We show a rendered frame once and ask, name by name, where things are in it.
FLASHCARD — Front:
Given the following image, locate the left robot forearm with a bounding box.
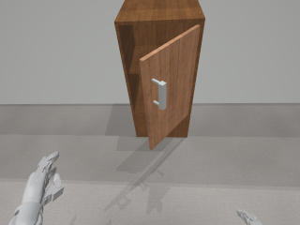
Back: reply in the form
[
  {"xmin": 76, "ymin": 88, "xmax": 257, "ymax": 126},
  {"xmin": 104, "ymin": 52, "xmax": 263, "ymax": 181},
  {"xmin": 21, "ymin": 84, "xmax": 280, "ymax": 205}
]
[{"xmin": 8, "ymin": 202, "xmax": 43, "ymax": 225}]

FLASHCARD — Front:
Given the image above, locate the handle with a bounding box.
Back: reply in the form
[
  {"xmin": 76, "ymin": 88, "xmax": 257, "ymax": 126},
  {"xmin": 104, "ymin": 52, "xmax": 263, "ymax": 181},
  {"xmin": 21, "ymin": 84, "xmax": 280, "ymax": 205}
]
[{"xmin": 152, "ymin": 78, "xmax": 167, "ymax": 111}]

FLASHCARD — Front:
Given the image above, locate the left robot hand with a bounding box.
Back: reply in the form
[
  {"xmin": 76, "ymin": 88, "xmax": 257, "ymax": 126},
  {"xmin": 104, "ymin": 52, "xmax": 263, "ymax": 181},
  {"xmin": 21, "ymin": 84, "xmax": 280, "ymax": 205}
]
[{"xmin": 21, "ymin": 151, "xmax": 65, "ymax": 206}]

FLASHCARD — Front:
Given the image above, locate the right robot hand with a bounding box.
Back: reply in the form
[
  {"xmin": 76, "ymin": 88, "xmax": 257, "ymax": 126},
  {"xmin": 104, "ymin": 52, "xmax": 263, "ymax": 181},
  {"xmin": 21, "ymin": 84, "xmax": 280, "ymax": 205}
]
[{"xmin": 236, "ymin": 208, "xmax": 263, "ymax": 225}]

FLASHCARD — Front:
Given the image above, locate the cupboard door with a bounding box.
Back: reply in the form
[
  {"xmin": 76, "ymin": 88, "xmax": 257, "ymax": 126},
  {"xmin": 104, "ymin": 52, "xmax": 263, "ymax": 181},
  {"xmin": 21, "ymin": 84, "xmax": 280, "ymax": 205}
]
[{"xmin": 139, "ymin": 24, "xmax": 201, "ymax": 150}]

